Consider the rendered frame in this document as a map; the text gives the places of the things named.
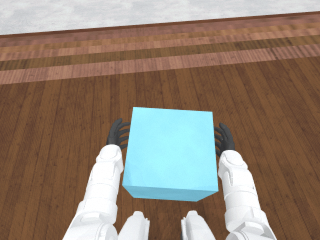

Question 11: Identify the robot right forearm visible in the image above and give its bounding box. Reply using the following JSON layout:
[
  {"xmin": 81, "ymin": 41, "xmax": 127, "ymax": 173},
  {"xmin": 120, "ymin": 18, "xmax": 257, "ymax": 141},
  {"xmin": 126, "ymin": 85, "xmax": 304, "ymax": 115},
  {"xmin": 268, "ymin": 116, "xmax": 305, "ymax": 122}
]
[{"xmin": 218, "ymin": 150, "xmax": 277, "ymax": 240}]

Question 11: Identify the robot left forearm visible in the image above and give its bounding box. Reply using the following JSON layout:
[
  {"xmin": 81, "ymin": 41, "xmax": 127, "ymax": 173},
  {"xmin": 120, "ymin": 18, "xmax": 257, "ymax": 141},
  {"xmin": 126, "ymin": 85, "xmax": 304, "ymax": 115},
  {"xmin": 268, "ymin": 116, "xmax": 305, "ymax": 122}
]
[{"xmin": 62, "ymin": 144, "xmax": 124, "ymax": 240}]

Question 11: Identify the robot left hand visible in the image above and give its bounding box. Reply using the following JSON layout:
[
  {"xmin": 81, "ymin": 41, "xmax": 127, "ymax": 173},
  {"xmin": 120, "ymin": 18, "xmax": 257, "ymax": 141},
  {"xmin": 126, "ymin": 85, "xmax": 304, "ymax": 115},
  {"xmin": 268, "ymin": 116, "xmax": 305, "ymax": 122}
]
[{"xmin": 105, "ymin": 118, "xmax": 131, "ymax": 150}]

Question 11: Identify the right robot upper arm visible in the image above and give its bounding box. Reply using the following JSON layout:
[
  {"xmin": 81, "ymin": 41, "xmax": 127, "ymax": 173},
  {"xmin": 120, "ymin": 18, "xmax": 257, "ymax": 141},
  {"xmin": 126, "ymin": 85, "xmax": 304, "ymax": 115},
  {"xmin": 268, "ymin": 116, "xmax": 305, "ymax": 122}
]
[{"xmin": 225, "ymin": 230, "xmax": 273, "ymax": 240}]

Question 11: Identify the robot right hand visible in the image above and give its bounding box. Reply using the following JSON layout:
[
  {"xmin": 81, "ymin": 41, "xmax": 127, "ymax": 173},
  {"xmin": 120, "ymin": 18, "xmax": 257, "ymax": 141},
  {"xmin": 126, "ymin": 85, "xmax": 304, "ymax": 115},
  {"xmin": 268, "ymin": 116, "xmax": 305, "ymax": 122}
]
[{"xmin": 213, "ymin": 122, "xmax": 236, "ymax": 158}]

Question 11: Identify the left robot upper arm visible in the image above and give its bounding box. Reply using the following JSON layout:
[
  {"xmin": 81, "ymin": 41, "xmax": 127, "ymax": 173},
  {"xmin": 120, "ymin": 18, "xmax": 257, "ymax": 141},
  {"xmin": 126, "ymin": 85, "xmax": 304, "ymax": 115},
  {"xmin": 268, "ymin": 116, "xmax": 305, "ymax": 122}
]
[{"xmin": 63, "ymin": 222, "xmax": 119, "ymax": 240}]

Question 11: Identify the left robot thigh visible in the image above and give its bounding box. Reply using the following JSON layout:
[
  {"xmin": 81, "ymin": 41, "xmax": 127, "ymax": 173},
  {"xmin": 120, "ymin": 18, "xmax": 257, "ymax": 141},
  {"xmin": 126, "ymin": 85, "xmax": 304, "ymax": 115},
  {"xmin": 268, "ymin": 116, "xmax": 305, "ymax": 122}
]
[{"xmin": 118, "ymin": 215, "xmax": 150, "ymax": 240}]

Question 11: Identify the robot left shin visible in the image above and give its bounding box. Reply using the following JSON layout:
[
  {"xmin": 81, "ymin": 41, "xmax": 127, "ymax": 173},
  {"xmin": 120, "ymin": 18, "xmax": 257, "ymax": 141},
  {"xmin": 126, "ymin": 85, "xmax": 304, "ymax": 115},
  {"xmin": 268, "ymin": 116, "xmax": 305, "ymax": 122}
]
[{"xmin": 127, "ymin": 211, "xmax": 144, "ymax": 220}]

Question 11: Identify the carton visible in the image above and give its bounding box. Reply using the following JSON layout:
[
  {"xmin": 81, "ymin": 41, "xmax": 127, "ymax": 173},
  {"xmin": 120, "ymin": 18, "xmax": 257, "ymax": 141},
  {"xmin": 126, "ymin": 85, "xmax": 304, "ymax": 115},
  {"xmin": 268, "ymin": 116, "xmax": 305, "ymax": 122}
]
[{"xmin": 122, "ymin": 107, "xmax": 219, "ymax": 202}]

